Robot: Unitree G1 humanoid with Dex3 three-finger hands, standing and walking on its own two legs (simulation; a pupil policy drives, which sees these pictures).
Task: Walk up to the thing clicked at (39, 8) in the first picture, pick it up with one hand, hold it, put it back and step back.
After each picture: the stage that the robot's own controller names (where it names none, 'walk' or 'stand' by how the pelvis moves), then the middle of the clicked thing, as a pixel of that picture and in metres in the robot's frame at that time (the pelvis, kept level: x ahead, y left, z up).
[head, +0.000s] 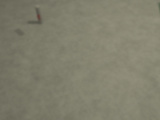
stand; (39, 14) +1.84 +0.53 -0.65
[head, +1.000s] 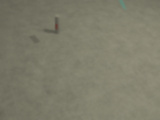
walk; (57, 24) +1.73 +0.23 -0.62
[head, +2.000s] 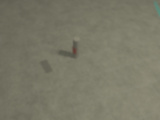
walk; (76, 48) +1.12 +0.04 -0.63
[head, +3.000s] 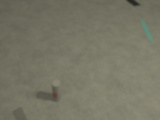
walk; (56, 91) +0.69 +0.14 -0.64
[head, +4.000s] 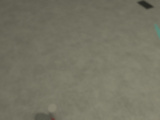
walk; (54, 114) +0.50 +0.20 -0.64
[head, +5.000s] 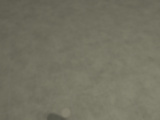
stand; (67, 118) +0.43 +0.14 -0.64
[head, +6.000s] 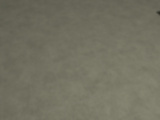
stand; out of the picture +0.39 +0.14 -0.65
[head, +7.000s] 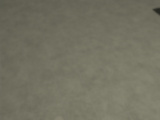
stand; out of the picture +0.41 +0.16 -0.66
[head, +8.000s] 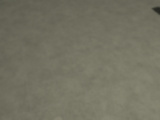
stand; out of the picture +0.40 +0.16 -0.66
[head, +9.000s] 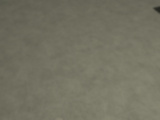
stand; out of the picture +0.39 +0.16 -0.66
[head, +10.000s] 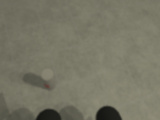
go down; (49, 80) +0.45 +0.14 -0.46
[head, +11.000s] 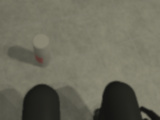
go down; (42, 52) +0.50 +0.16 -0.26
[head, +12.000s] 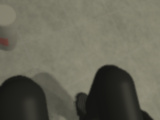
close in; (6, 31) +0.49 +0.19 -0.19
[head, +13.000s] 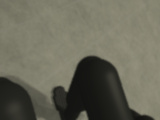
close; out of the picture +0.49 +0.22 -0.16
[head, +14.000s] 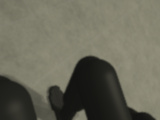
lift; out of the picture +0.48 +0.22 -0.17
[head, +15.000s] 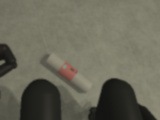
lift; (69, 72) +0.43 +0.01 -0.32
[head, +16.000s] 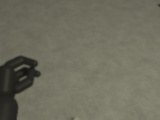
close; out of the picture +0.38 -0.06 -0.67
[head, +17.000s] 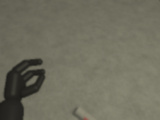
close; out of the picture +0.43 -0.09 -0.69
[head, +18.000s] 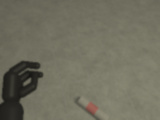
stand; (93, 109) +0.47 -0.11 -0.69
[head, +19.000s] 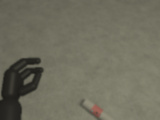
stand; (97, 111) +0.48 -0.14 -0.69
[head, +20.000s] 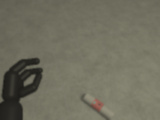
stand; (98, 105) +0.50 -0.15 -0.69
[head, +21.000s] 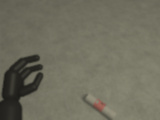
stand; (100, 106) +0.51 -0.16 -0.68
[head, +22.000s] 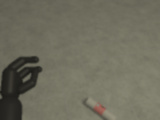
stand; (100, 110) +0.51 -0.16 -0.70
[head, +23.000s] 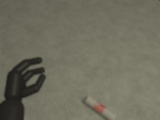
stand; (100, 108) +0.52 -0.17 -0.69
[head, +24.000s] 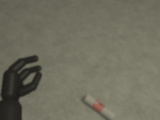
stand; (99, 107) +0.51 -0.16 -0.68
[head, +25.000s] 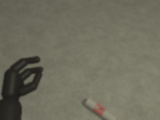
stand; (100, 110) +0.50 -0.16 -0.69
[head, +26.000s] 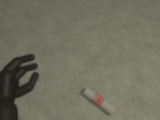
stand; (99, 100) +0.50 -0.16 -0.65
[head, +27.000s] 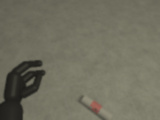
stand; (96, 107) +0.48 -0.14 -0.68
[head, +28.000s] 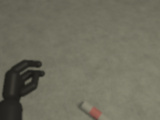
stand; (96, 114) +0.47 -0.13 -0.69
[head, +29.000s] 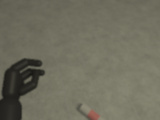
stand; (95, 116) +0.44 -0.11 -0.69
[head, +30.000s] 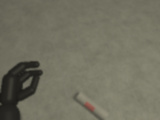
close; (92, 105) +0.44 -0.09 -0.65
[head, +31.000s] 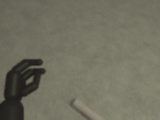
close; (88, 112) +0.41 -0.07 -0.66
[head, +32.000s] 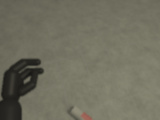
close; out of the picture +0.38 -0.05 -0.68
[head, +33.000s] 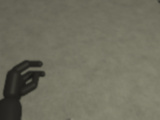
close; out of the picture +0.35 -0.03 -0.69
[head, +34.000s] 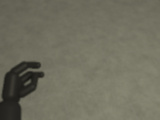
close; out of the picture +0.32 -0.01 -0.69
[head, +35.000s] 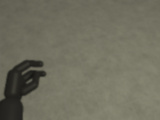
close; out of the picture +0.31 +0.01 -0.70
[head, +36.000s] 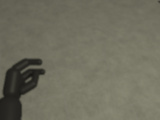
close; out of the picture +0.29 +0.02 -0.70
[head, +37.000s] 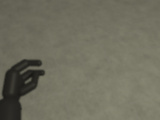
close; out of the picture +0.28 +0.03 -0.70
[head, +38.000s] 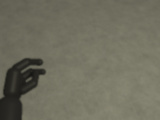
close; out of the picture +0.27 +0.04 -0.70
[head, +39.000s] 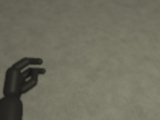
close; out of the picture +0.26 +0.04 -0.70
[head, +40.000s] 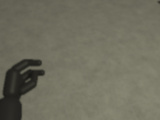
close; out of the picture +0.24 +0.05 -0.70
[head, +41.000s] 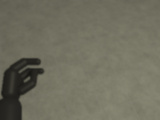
close; out of the picture +0.24 +0.06 -0.70
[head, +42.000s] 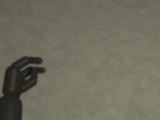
close; out of the picture +0.23 +0.06 -0.70
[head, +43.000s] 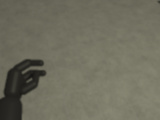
close; out of the picture +0.22 +0.08 -0.70
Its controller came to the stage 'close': yes
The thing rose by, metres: 0.00
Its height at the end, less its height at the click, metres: -0.09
